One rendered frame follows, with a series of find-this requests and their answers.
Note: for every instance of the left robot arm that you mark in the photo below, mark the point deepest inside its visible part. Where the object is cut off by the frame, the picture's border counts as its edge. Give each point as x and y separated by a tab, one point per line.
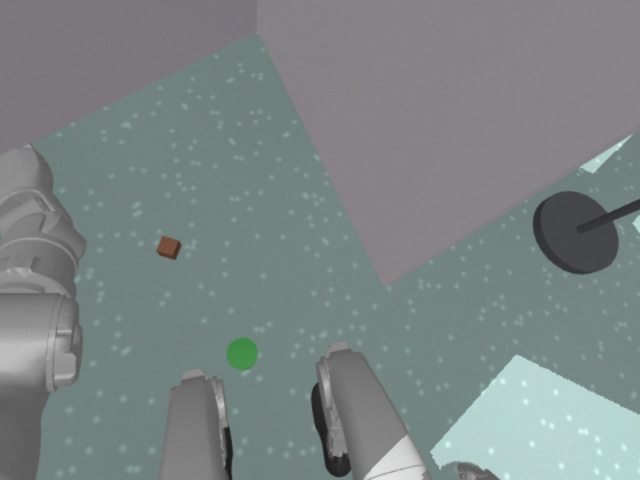
41	340

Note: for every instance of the floor lamp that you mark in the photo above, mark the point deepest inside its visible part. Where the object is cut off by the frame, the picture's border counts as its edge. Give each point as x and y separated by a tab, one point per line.
576	233

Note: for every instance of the right robot hand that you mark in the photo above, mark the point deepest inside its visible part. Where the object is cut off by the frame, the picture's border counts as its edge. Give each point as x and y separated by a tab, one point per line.
469	472

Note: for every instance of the left robot hand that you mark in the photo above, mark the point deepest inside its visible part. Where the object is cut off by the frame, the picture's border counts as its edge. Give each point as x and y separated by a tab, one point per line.
24	166

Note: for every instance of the right robot foot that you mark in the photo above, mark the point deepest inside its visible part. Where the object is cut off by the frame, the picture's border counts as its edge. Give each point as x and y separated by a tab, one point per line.
336	466

